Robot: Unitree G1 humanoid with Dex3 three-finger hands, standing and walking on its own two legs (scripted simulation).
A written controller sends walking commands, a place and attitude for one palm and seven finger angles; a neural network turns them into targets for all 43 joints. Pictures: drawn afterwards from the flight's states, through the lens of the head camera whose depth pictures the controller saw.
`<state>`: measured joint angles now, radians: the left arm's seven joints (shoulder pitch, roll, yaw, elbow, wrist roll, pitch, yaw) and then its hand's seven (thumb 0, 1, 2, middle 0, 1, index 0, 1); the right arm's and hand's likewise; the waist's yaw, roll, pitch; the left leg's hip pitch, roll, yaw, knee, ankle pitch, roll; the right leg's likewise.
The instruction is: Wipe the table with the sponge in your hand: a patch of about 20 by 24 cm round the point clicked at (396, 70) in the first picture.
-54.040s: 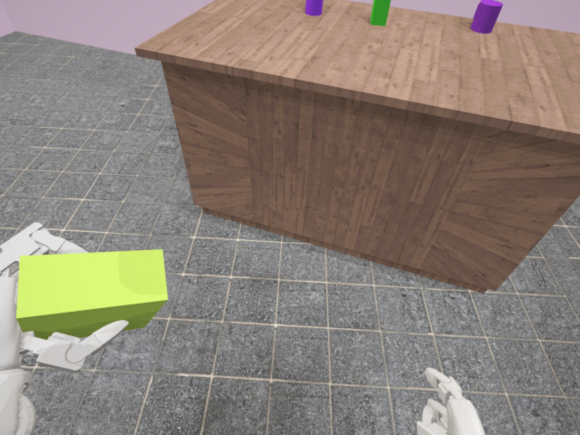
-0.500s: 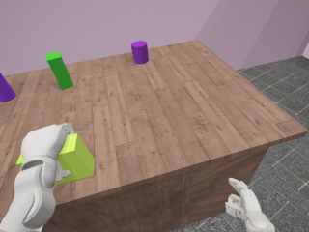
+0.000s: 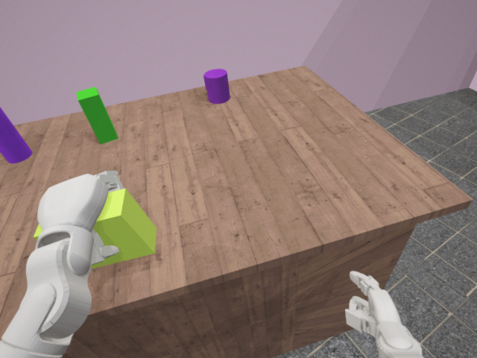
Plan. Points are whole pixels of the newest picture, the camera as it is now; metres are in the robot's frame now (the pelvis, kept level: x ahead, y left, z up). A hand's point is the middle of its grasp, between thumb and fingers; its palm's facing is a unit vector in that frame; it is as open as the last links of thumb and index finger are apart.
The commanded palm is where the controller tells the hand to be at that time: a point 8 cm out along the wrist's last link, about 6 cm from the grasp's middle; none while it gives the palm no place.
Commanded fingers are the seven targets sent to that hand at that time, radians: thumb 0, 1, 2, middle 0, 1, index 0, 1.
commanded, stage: lift the sponge slowly off the table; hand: left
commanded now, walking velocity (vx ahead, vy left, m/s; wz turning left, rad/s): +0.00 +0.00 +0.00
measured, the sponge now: (108, 237) +0.25 +0.27 +0.11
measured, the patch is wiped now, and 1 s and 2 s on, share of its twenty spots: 1.00 1.00 1.00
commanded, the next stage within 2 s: bring the sponge back beside the body in 0.84 s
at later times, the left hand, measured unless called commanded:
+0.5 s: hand (91, 200) +0.25 +0.26 +0.19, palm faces +0.21 -0.11 -0.97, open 9.5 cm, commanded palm +0.21 +0.27 +0.26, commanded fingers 0.00 0.10 1.30 -1.20 -1.60 -1.20 -1.60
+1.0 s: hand (85, 188) +0.27 +0.28 +0.20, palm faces +0.21 -0.11 -0.97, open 9.5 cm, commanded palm +0.21 +0.28 +0.28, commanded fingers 0.00 0.10 1.30 -1.20 -1.60 -1.20 -1.60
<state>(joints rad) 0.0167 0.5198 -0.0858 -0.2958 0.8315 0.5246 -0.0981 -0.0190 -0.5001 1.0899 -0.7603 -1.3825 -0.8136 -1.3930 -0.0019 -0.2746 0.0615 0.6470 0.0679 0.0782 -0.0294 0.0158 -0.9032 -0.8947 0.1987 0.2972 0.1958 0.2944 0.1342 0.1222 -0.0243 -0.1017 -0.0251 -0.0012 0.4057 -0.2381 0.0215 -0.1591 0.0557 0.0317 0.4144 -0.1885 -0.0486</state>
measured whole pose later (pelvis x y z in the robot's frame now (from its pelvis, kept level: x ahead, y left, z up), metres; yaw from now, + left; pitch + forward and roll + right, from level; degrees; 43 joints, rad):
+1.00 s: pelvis -0.01 +0.00 +0.00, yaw +0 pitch -3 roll +0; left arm -0.18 0.60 -0.04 -0.22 0.79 0.54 -0.18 -0.02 -0.50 1.09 -0.76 -1.38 -0.81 -1.39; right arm -0.01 -0.28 0.07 0.64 0.08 0.06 -0.06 0.02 -0.90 -0.89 0.20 0.30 0.20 0.29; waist 0.13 0.12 -0.03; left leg -0.15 -0.03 0.00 0.43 -0.23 0.02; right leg -0.21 0.05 0.03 0.44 -0.18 -0.04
